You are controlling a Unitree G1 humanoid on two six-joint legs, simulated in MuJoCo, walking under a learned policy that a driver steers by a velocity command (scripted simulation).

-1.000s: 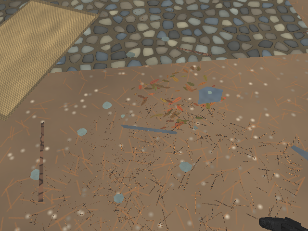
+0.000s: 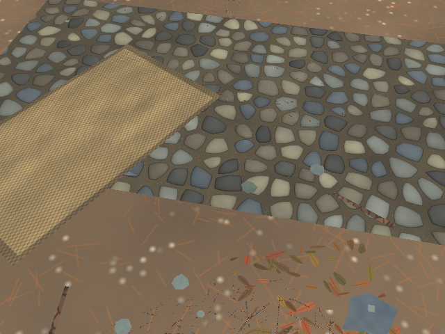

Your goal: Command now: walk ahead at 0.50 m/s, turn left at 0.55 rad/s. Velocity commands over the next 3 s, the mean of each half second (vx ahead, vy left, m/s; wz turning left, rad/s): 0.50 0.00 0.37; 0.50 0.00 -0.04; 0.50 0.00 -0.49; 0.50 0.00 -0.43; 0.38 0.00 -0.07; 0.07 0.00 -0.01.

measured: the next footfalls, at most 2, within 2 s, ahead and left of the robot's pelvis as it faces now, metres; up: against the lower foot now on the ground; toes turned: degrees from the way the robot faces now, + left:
left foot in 0.06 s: +0.20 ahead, +0.11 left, +0.00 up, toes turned +6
right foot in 0.58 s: +0.55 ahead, -0.05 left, +0.00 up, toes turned +9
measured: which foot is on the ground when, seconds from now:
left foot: up 0.00-0.04, down 0.06-0.60, up 0.62-1.00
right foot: down 0.00-0.04, up 0.06-0.56, down 0.58-1.00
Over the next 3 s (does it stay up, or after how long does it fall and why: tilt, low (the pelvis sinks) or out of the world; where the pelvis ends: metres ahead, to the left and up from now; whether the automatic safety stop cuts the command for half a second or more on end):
stays up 1.41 -0.10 0.00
